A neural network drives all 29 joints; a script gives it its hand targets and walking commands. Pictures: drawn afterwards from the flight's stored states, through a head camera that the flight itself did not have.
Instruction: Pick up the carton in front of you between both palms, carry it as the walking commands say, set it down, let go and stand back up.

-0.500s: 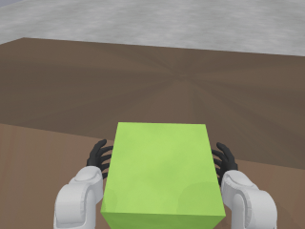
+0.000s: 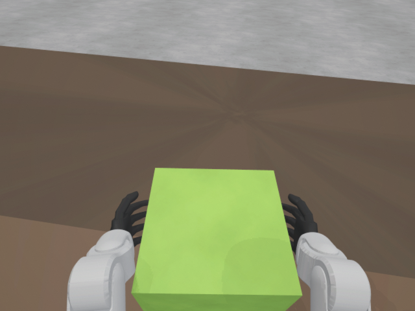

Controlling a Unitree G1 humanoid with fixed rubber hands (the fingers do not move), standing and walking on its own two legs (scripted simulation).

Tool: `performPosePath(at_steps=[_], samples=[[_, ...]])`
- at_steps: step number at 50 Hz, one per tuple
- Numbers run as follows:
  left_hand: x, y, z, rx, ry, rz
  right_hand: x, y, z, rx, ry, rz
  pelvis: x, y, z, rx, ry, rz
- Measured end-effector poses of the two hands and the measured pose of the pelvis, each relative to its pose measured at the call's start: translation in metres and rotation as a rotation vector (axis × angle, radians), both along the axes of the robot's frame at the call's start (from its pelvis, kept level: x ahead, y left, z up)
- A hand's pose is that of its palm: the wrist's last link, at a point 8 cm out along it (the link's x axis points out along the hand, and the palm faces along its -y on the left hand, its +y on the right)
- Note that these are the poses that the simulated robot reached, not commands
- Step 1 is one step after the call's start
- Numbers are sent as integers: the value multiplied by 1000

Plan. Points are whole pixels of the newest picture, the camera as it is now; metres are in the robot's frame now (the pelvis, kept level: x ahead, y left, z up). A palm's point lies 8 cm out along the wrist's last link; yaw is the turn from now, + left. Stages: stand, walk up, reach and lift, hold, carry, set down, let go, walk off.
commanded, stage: carry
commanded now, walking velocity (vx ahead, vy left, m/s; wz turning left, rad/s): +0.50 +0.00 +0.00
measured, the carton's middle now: (212, 253) +0.25 +0.00 +0.02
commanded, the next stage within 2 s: none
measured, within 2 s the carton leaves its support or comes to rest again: neither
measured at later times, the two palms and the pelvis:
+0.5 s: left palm (164, 112) +0.59 +0.13 +0.11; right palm (277, 115) +0.60 -0.17 +0.10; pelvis +0.34 -0.04 +0.00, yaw +3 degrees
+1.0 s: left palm (173, 51) +1.01 +0.14 +0.10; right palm (252, 51) +1.00 -0.16 +0.11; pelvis +0.66 +0.00 -0.01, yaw +0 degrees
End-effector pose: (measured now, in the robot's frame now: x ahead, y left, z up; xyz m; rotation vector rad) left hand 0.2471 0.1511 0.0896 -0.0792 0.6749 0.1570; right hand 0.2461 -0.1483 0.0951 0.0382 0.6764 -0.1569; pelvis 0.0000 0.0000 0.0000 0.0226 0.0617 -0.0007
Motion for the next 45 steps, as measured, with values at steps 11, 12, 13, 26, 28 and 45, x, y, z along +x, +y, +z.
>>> performPosePath(at_steps=[11,12,13,26,28,45], samples=[[133,3,23,-1,10,-39,122,3,24,2,11,-43,131,10,34,-54,21,-3],[145,3,26,-1,-4,-32,136,3,27,2,-3,-36,145,8,34,-53,20,-1],[158,3,29,0,-17,-25,151,3,30,3,-16,-29,160,6,33,-52,19,1],[351,-27,16,48,-22,56,368,-26,2,55,-21,50,348,-38,1,-25,-13,50],[375,-27,18,42,2,73,396,-26,5,58,2,60,368,-43,9,-17,-8,52],[676,-18,42,31,-79,2,678,-19,38,6,-80,13,587,-22,7,-36,18,9]])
